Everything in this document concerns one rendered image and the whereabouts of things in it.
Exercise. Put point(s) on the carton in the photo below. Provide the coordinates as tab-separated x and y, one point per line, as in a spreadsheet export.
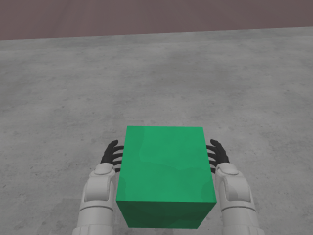
165	178

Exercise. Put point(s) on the robot left hand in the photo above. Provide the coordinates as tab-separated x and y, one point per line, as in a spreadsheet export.
109	155

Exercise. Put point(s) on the robot right hand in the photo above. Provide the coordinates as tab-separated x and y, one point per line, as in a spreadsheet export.
219	156

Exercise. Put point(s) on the robot left forearm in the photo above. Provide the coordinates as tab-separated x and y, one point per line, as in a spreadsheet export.
97	201

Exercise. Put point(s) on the robot right forearm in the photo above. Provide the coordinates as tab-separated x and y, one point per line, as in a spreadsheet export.
236	202

